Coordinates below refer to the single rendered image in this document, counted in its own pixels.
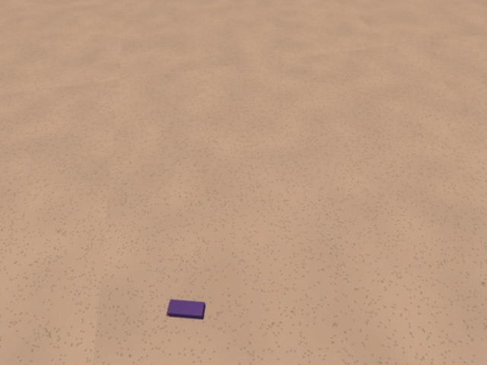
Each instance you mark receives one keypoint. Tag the small box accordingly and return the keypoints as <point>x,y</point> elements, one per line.
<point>186,309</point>

